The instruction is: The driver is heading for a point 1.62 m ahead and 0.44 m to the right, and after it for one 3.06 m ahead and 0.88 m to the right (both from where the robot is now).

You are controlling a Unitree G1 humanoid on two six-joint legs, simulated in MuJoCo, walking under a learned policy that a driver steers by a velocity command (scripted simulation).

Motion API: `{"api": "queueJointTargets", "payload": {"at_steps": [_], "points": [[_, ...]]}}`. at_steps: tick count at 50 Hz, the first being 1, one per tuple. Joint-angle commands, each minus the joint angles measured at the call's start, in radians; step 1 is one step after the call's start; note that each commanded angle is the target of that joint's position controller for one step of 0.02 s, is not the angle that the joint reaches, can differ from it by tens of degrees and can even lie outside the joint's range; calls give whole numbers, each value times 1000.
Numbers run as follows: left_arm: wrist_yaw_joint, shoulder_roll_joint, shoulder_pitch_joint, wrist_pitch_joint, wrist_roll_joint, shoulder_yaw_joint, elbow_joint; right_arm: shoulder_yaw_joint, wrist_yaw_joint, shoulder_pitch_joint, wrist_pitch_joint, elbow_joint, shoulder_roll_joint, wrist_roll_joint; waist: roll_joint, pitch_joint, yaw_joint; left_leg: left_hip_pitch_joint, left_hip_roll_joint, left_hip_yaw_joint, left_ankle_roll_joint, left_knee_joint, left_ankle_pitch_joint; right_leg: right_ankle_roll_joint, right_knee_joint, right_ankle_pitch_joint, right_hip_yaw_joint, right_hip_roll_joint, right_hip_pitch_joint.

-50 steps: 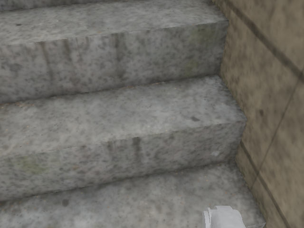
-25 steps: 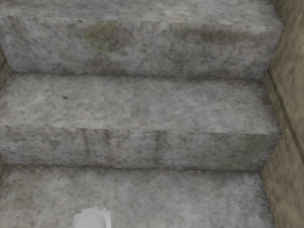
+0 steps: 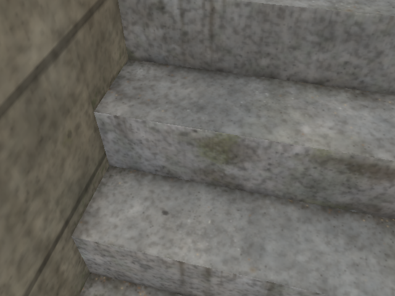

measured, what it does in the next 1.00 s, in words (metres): climbs, turning right: right foot 0.21 m higher, then left foot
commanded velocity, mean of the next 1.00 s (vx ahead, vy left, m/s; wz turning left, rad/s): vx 0.01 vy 0.00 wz -0.31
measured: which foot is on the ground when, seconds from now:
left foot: down 0.00-0.34, up 0.36-0.72, down 0.74-1.00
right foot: up 0.00-0.30, down 0.32-0.76, up 0.78-1.00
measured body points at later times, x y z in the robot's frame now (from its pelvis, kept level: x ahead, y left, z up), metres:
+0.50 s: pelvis +0.10 -0.15 +0.08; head +0.10 -0.19 +0.53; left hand +0.23 +0.07 -0.01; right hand +0.22 -0.42 -0.04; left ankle +0.06 +0.00 -0.47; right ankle +0.10 -0.32 -0.51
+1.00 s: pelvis +0.16 -0.04 +0.19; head +0.18 -0.04 +0.64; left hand +0.36 +0.14 +0.06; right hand +0.22 -0.32 +0.08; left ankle +0.22 -0.01 -0.51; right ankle +0.08 -0.22 -0.37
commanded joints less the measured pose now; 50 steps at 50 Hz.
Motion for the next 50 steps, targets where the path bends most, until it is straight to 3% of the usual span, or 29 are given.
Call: {"api": "queueJointTargets", "payload": {"at_steps": [1, 2, 3, 4, 5, 9, 13, 14, 15, 16, 17, 18, 19, 20, 22, 23, 24, 28, 32, 34, 36, 37, 38, 39, 41, 42, 45, 48, 50], "points": [[17, 72, 25, 3, -23, 0, -76, -6, -1, -73, -58, -119, -127, -14, 51, -5, 38, 206, 298, -301, 187, -281, 42, -3, 198, -100, 41, -11, -130], [104, -194, -165, -25, 15, -36, -110, -60, -84, -38, -14, 20, -96, 12, -121, 151, 28, 128, 288, -176, 152, -257, -116, -18, 12, 21, -34, -16, -89], [123, -191, -200, -30, 16, -46, -126, -52, -116, 22, -3, 38, -91, 20, -63, 163, -9, 133, 279, -170, 158, -291, -169, -27, -28, 44, -94, -20, -101], [55, 72, 5, -11, -35, -23, -133, -1, -42, -1, -55, -131, -127, 8, 174, -111, 2, 283, 319, -266, 172, -275, -24, 7, 88, -121, 12, -47, -122], [23, 101, 65, -7, -31, 0, -107, -12, -23, -120, -73, -152, -149, -7, 195, -72, 53, 272, 341, -228, 160, -294, -44, 26, 186, -157, 23, -32, -111], [11, 31, -145, -13, 10, -37, -251, -53, -75, 54, -99, -91, -228, -24, 80, -16, -51, 525, 483, -245, 120, -309, 180, -46, 52, -383, 110, -86, -326], [14, -16, -237, -5, 54, -66, -395, -119, -71, 253, -67, 5, -327, -2, 145, -38, -33, 649, 552, -222, 103, -343, 198, -90, -244, -640, 67, -132, -390], [7, -27, -194, 2, 55, -73, -415, -139, -60, 172, -60, 0, -377, 0, 130, -40, 33, 545, 524, -170, 76, -363, 130, -102, -445, -724, 22, -130, -259], [-19, 42, -151, -5, -5, -50, -418, -153, -6, 7, -43, -63, -418, 44, 61, -67, 122, 246, 476, -111, 120, -415, -105, -89, -757, -953, -126, -21, 115], [-14, 70, -4, -2, -54, -14, -346, -140, 24, -47, -19, -90, -386, -33, 109, -140, 151, -37, 458, -82, 97, -436, -80, -118, -742, -483, -125, 49, 561], [-29, 60, 212, -22, -43, -6, -272, -123, 77, -285, -8, -185, -351, -31, 111, -148, 315, -179, 336, 65, 7, -280, 76, -93, -896, -252, -6, 102, 787], [-17, 193, 473, -37, -5, 54, -198, -131, 94, -419, 8, -248, -338, -69, -108, -155, 453, -503, 219, 24, -64, 80, 143, -246, -1255, -207, 535, -25, 1003], [-39, 311, 687, -51, 86, 98, -49, -118, 60, -277, 27, -244, -244, -7, -283, -278, 418, -461, 79, -185, -110, 390, 12, -355, -1325, 107, 925, -182, 978], [-73, 323, 643, -42, 87, 104, -27, -110, 48, -235, 24, -215, -233, 56, -335, -167, 389, -434, 14, -338, -85, 715, 98, -331, -1395, 215, 871, -215, 866], [-102, 264, 247, -30, 13, 89, -80, -109, 36, -148, 4, -228, -286, 78, -444, -108, 168, -459, 91, -203, -88, 1200, 46, -313, -1301, 92, 500, -143, 609], [-95, 200, 107, -33, -24, 69, -97, -85, 22, -74, -2, -212, -240, 71, -320, -86, 81, -431, 120, -146, -78, 1235, 6, -292, -1204, 25, 402, -110, 504], [-77, 141, 35, -39, -18, 42, -122, -64, -1, -99, 2, -244, -199, 82, -169, -77, 64, -388, 122, -140, -81, 1178, -124, -255, -1212, -18, 373, -101, 416], [14, 83, 135, -91, -19, 13, -50, -43, -37, -277, 66, -304, -216, 66, -117, -132, 166, -519, 113, -171, -111, 1156, -190, -251, -1205, 161, 457, -130, 479], [17, 101, 207, -94, -9, 15, -4, -48, -60, -326, 106, -327, -244, 48, -87, -158, 173, -543, 124, -172, -160, 1011, -159, -192, -1281, 55, 440, -107, 490], [-23, 146, 89, -110, -88, 50, -40, -30, -52, -318, 68, -363, -155, 42, -66, -72, 92, -225, 127, 35, -186, 483, -498, -114, -1448, 59, 327, -84, 371], [-74, 147, -19, -104, -54, 62, -70, -70, -19, -219, 44, -246, -126, 49, -137, -58, 42, 258, 91, 157, -181, 416, -5, -127, -1500, 50, 278, -66, 212], [-99, 101, -43, -92, -69, 54, -70, -97, -5, -109, 35, -220, -127, 42, -106, -87, -18, 322, 96, 88, -161, 272, -81, -97, -1392, 19, 203, -37, 290], [-114, -19, 138, -60, -44, 33, -49, -126, 4, -131, 21, -193, -231, 61, 101, -107, 86, 401, 141, -169, -2, 134, 112, -11, -1215, -65, 115, 67, 238], [-130, -11, 196, -47, -34, 37, -38, -144, 29, -179, 25, -189, -304, 94, 131, -21, 107, 350, 290, -477, 100, -49, -111, 84, -1066, -201, 76, 81, 172], [-81, -17, 173, -26, -10, 35, -19, -87, 44, -203, 7, -185, -208, 117, 147, 15, 106, 207, 340, -599, 79, -173, -346, 118, -617, -202, 108, 38, 105], [-47, -5, 200, -16, 9, 34, 7, -73, 24, -217, -6, -159, -208, 98, 203, -28, 138, 176, 316, -549, 53, -176, -317, 114, -448, -148, 111, 47, 89], [-4, -2, 158, -26, 12, 22, 51, -41, -33, -264, -28, -135, -202, 50, 83, -43, 156, 50, 215, -382, -5, -116, -194, 85, -342, 187, 149, 38, 105], [-22, 34, 208, -31, -4, 33, 115, 18, -10, -348, -49, -147, -90, 97, 53, -84, 179, 147, 196, -301, -33, -108, -27, 151, -461, 146, 112, -27, 132], [4, 76, 165, -33, -24, 53, 115, 12, -7, -241, -58, -96, -117, 121, 63, -83, 132, 193, 229, -357, -15, -138, -131, 188, -553, 98, 106, -37, 145]]}}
